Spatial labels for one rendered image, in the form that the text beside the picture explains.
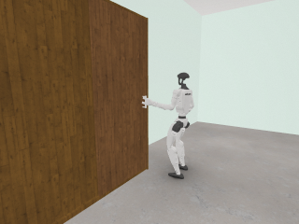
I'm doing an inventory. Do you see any robot right thigh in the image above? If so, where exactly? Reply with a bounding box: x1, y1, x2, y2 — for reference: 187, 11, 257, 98
175, 122, 190, 148

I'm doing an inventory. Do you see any left robot upper arm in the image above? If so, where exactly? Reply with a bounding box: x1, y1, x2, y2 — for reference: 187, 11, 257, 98
169, 89, 182, 111

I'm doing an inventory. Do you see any right robot upper arm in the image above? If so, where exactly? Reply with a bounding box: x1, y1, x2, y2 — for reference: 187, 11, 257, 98
190, 89, 194, 109

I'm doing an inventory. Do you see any left robot hand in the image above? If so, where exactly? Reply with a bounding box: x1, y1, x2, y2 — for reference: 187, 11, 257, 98
142, 97, 153, 105

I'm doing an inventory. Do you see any left robot forearm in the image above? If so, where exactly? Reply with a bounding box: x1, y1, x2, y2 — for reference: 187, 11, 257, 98
152, 101, 173, 110

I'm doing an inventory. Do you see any wardrobe door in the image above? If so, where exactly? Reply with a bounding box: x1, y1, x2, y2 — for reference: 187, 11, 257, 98
88, 0, 148, 196
0, 0, 98, 224

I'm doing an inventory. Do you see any humanoid robot torso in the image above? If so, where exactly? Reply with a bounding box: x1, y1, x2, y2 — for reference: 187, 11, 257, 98
176, 87, 191, 128

